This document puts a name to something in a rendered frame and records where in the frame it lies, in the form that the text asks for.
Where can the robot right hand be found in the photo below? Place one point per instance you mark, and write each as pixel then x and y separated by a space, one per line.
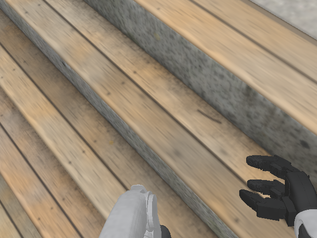
pixel 286 200

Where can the right robot forearm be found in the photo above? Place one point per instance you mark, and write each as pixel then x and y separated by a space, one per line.
pixel 305 224

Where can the robot left foot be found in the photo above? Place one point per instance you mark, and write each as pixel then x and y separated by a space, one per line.
pixel 164 232

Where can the left robot shin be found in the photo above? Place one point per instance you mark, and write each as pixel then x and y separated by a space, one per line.
pixel 157 231

